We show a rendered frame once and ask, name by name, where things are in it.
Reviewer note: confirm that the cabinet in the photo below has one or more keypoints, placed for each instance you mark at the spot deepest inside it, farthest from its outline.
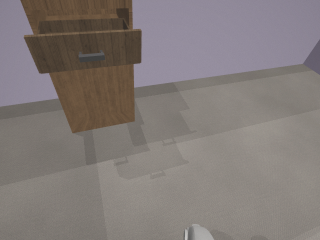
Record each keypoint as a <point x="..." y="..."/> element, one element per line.
<point x="96" y="97"/>

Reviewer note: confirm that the robot right thigh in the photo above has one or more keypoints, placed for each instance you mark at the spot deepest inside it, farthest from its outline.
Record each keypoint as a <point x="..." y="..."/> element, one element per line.
<point x="197" y="233"/>

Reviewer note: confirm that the handle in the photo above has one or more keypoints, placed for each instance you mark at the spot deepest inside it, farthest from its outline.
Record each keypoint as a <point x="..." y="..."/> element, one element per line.
<point x="91" y="57"/>

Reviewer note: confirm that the drawer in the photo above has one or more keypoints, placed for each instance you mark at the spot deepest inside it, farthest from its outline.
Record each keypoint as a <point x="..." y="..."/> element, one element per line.
<point x="56" y="46"/>

